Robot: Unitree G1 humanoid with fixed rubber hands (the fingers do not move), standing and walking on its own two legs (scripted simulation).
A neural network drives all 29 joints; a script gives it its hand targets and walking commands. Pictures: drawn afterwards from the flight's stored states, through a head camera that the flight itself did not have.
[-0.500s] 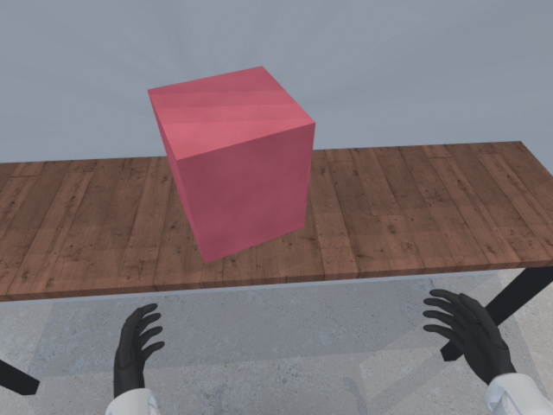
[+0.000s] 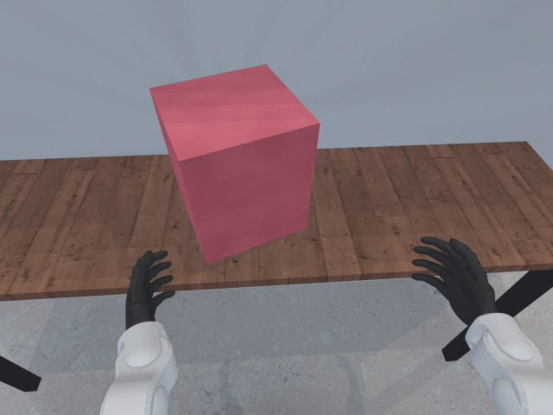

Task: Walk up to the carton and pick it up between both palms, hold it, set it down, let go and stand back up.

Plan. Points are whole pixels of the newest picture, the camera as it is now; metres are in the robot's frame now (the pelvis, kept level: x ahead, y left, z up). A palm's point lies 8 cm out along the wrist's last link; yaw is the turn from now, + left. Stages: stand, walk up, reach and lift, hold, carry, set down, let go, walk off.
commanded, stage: reach and lift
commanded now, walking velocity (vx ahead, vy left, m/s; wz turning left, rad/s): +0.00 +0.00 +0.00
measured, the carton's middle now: (236, 165) +0.52 +0.10 +0.06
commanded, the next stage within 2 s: none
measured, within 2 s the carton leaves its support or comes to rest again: neither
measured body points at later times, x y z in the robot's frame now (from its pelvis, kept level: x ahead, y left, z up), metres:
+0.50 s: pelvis -0.02 +0.00 +0.00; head -0.02 +0.02 +0.45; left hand +0.27 +0.21 +0.13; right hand +0.32 -0.20 +0.11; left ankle +0.01 +0.16 -0.74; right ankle +0.01 -0.06 -0.74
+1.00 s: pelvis +0.01 +0.00 +0.00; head +0.03 +0.02 +0.45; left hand +0.34 +0.23 +0.14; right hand +0.42 -0.16 +0.14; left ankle +0.01 +0.16 -0.74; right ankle +0.01 -0.06 -0.74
